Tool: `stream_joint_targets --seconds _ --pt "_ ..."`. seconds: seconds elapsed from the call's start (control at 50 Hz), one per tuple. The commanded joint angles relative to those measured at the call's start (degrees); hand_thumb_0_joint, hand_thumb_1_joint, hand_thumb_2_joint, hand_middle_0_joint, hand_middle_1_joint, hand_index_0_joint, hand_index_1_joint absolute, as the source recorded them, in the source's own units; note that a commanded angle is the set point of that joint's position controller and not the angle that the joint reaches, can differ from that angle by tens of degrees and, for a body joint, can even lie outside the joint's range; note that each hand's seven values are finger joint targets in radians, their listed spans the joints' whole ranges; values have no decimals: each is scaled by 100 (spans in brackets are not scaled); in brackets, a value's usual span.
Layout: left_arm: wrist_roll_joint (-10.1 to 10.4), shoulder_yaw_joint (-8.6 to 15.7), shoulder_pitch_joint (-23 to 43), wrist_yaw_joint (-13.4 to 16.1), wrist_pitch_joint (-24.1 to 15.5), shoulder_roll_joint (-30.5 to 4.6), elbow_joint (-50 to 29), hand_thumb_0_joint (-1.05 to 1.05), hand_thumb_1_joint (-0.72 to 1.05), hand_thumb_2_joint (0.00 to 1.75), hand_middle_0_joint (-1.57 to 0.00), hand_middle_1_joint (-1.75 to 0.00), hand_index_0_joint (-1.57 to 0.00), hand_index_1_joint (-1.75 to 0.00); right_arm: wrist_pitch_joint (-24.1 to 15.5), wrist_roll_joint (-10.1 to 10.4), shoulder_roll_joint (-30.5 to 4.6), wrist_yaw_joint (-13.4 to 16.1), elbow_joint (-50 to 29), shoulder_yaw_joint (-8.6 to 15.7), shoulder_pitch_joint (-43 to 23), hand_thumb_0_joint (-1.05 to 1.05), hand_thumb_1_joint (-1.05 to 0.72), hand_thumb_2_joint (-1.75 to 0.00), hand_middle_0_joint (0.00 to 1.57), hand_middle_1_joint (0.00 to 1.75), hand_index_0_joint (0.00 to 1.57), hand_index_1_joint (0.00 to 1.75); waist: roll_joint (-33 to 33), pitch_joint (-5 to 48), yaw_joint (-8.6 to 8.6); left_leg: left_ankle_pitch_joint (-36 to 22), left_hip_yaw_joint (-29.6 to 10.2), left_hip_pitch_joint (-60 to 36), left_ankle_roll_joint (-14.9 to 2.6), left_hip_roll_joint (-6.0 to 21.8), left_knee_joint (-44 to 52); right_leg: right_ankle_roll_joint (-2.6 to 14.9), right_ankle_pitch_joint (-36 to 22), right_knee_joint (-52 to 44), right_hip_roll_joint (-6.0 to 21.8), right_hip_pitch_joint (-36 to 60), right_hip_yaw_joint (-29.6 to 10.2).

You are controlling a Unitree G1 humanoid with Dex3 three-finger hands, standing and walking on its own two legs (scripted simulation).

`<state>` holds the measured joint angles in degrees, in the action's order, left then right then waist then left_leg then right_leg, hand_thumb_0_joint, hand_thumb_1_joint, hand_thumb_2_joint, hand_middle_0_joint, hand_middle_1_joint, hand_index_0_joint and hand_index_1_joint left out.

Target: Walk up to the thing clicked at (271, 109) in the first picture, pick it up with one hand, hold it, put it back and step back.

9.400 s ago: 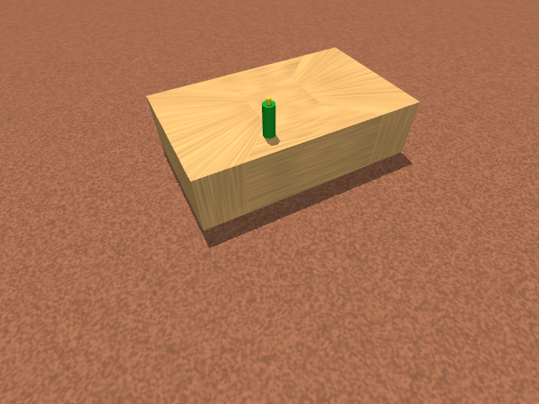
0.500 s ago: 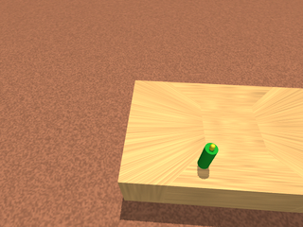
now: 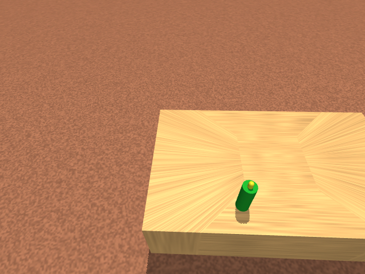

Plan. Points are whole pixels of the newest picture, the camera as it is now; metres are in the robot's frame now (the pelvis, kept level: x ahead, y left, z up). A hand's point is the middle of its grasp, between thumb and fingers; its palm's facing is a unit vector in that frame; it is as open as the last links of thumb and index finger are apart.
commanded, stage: walk up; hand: right
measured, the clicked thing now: (246, 194) +0.49 -0.23 -0.35
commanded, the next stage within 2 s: stand in 0.40 s
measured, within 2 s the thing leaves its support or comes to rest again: neither
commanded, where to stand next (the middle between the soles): +0.07 -0.01 m, yaw -1 degrees
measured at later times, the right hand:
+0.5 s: hand out of the picture +0.09 -0.25 -0.16, palm faces +0.00 +0.94 -0.33, open 7.4 cm
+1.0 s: hand out of the picture +0.10 -0.26 -0.15, palm faces -0.03 +0.94 -0.35, open 7.4 cm
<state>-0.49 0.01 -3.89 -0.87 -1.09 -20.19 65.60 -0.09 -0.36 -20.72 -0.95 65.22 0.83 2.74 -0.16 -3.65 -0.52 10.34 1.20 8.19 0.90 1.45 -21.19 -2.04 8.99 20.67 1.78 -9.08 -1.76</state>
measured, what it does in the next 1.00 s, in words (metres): stands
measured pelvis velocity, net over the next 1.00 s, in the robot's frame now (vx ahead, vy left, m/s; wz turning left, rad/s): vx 0.02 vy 0.00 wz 0.01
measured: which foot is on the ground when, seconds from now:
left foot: down 0.00-1.00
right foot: down 0.00-1.00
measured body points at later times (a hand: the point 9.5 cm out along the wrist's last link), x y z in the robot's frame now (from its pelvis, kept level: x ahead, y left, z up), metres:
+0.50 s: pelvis +0.01 +0.00 +0.00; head +0.02 +0.00 +0.45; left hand +0.09 +0.31 -0.13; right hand +0.09 -0.30 -0.13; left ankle +0.02 +0.13 -0.75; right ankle +0.03 -0.14 -0.75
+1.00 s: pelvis +0.02 +0.00 +0.00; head +0.04 +0.00 +0.45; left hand +0.09 +0.30 -0.13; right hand +0.10 -0.31 -0.13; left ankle +0.02 +0.13 -0.75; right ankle +0.03 -0.14 -0.75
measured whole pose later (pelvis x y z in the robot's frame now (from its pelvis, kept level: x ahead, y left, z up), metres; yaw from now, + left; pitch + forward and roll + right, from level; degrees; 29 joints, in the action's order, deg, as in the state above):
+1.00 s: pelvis +0.02 +0.00 +0.00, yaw +1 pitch -2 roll +0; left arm -0.7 0.0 -6.2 -0.7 -0.8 -20.5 65.1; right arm -0.5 -0.6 -20.5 -0.6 65.7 0.4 4.9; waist 0.1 -3.2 0.1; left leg 10.8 0.4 6.6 1.0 1.4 -19.1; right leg -2.0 9.7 18.4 1.9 -7.1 -0.9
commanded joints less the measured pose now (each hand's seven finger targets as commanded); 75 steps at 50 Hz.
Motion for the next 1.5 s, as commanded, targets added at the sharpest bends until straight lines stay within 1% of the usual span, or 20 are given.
stream_joint_targets --seconds 0.0,0.08,0.14,0.22,0.34,0.36,0.38,0.42,0.46,0.56,0.64,0.72,0.86,0.9,1.0,1.16,1.24,1.32,1.36,1.48 --pt "10 268 278 98 -93 -1269 -329 0 90 90 -20 -30 -20 -30 -126 6 -1139 54 -333 227 -296 0 -90 -90 20 30 20 30 54 510 15 38 -479 -78 -180 545 513 278 -245 -429 530 29 -403" --pt "-9 273 283 94 -77 -1257 -326 0 90 90 -20 -30 -20 -30 -115 -2 -1163 55 -294 244 -220 0 -90 -90 20 30 20 30 15 472 47 326 -525 2 -186 548 570 302 56 -461 511 -18 -424" --pt "0 279 203 89 -73 -1233 -332 0 90 90 -20 -30 -20 -30 -126 -9 -1187 53 -318 240 -216 0 -90 -90 20 30 20 30 -114 503 4 385 -577 97 -203 572 645 273 -97 -385 481 110 -362" --pt "2 273 175 98 -83 -1246 -323 0 90 90 -20 -30 -20 -30 -129 5 -1170 66 -308 256 -144 0 -90 -90 20 30 20 30 47 575 33 -102 -493 -146 -192 564 516 277 -424 -368 515 63 -400" --pt "1 261 156 122 -84 -1225 -355 0 90 90 -20 -30 -20 -30 -100 11 -1170 64 -341 269 -121 0 -90 -90 20 30 20 30 56 655 43 -295 -440 -242 -223 581 467 249 -630 -364 524 129 -348" --pt "1 269 172 124 -78 -1225 -346 0 90 90 -20 -30 -20 -30 -98 9 -1157 67 -327 271 -101 0 -90 -90 20 30 20 30 77 638 53 -296 -443 -209 -222 572 467 250 -622 -357 521 136 -366" --pt "-12 249 128 130 -93 -1285 -331 0 90 90 -20 -30 -20 -30 -137 -3 -1151 74 -294 248 -64 0 -90 -90 20 30 20 30 161 652 109 -534 -564 -228 -187 638 541 236 -529 -344 521 166 -328" --pt "2 247 68 126 -84 -1233 -337 0 90 90 -20 -30 -20 -30 -152 -12 -1209 88 -267 250 -86 0 -90 -90 20 30 20 30 9 545 65 -384 -543 -174 -198 626 564 213 -390 -425 520 105 -350" --pt "0 254 120 122 -77 -1257 -350 0 90 90 -20 -30 -20 -30 -163 -20 -1167 92 -259 230 -22 0 -90 -90 20 30 20 30 32 540 103 -384 -545 -87 -186 622 596 237 -384 -411 541 199 -354" --pt "10 242 37 105 -74 -1244 -357 0 90 90 -20 -30 -20 -30 -178 -9 -1152 85 -263 209 -48 0 -90 -90 20 30 20 30 14 442 66 -326 -551 -95 -151 595 657 237 -254 -447 527 144 -325" --pt "0 239 106 117 -91 -1264 -407 0 90 90 -20 -30 -20 -30 -185 -2 -1180 84 -279 213 -67 0 -90 -90 20 30 20 30 20 532 91 -645 -567 -156 -161 617 570 241 -507 -426 560 252 -311" --pt "3 238 50 115 -91 -1272 -426 0 90 90 -20 -30 -20 -30 -178 6 -1183 88 -270 211 -42 0 -90 -90 20 30 20 30 26 590 89 -693 -535 -240 -158 605 534 251 -605 -440 568 264 -306" --pt "1 250 59 113 -77 -1304 -417 0 90 90 -20 -30 -20 -30 -154 -3 -1182 81 -283 183 -4 0 -90 -90 20 30 20 30 14 503 109 -343 -544 -104 -154 586 598 255 -341 -517 571 290 -308" --pt "-3 247 13 111 -79 -1274 -424 0 90 90 -20 -30 -20 -30 -162 -3 -1208 90 -304 188 -84 0 -90 -90 20 30 20 30 -12 574 67 -624 -536 -222 -182 612 514 270 -617 -476 602 306 -309" --pt "10 246 2 121 -82 -1265 -414 0 90 90 -20 -30 -20 -30 -173 11 -1210 102 -301 175 -10 0 -90 -90 20 30 20 30 5 686 82 -1112 -526 -319 -171 619 445 265 -987 -404 591 444 -245" --pt "3 243 8 126 -59 -1241 -409 0 90 90 -20 -30 -20 -30 -151 9 -1221 119 -320 165 31 0 -90 -90 20 30 20 30 4 629 74 -1023 -514 -293 -163 622 449 247 -942 -451 606 459 -231" --pt "8 250 45 132 -52 -1267 -407 0 90 90 -20 -30 -20 -30 -141 4 -1193 117 -324 156 25 0 -90 -90 20 30 20 30 53 526 78 -774 -533 -237 -158 607 518 255 -634 -480 580 393 -214" --pt "-7 254 2 125 -65 -1265 -421 0 90 90 -20 -30 -20 -30 -147 5 -1208 113 -353 164 -2 0 -90 -90 20 30 20 30 31 579 64 -878 -509 -268 -185 609 471 262 -824 -499 616 443 -243" --pt "7 254 6 121 -60 -1273 -430 0 90 90 -20 -30 -20 -30 -159 2 -1184 111 -354 154 25 0 -90 -90 20 30 20 30 8 560 64 -921 -530 -265 -143 600 528 260 -742 -471 578 377 -202" --pt "2 258 1 122 -47 -1251 -423 0 90 90 -20 -30 -20 -30 -165 -6 -1196 114 -362 159 37 0 -90 -90 20 30 20 30 -7 553 60 -856 -525 -216 -180 599 531 284 -741 -459 606 452 -236"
